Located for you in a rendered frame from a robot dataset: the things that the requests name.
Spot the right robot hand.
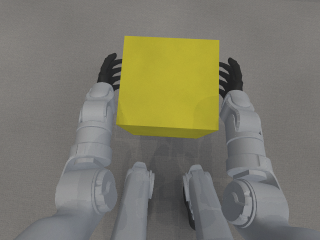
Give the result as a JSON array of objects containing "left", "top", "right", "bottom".
[{"left": 219, "top": 57, "right": 243, "bottom": 99}]

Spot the robot left forearm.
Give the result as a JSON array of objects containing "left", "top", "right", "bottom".
[{"left": 55, "top": 82, "right": 116, "bottom": 207}]

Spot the robot right upper arm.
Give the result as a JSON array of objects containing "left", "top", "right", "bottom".
[{"left": 221, "top": 178, "right": 320, "bottom": 240}]

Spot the right robot thigh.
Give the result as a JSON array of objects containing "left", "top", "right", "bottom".
[{"left": 182, "top": 169, "right": 234, "bottom": 240}]

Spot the carton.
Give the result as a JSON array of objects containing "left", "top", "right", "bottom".
[{"left": 116, "top": 36, "right": 220, "bottom": 139}]

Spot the left robot hand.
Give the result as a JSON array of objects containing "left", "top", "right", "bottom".
[{"left": 97, "top": 53, "right": 123, "bottom": 91}]

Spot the right robot shin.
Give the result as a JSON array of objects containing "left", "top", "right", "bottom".
[{"left": 188, "top": 164, "right": 213, "bottom": 220}]

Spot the robot left upper arm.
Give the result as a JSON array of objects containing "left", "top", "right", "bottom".
[{"left": 14, "top": 167, "right": 118, "bottom": 240}]

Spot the robot right forearm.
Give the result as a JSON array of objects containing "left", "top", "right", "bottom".
[{"left": 219, "top": 90, "right": 283, "bottom": 193}]

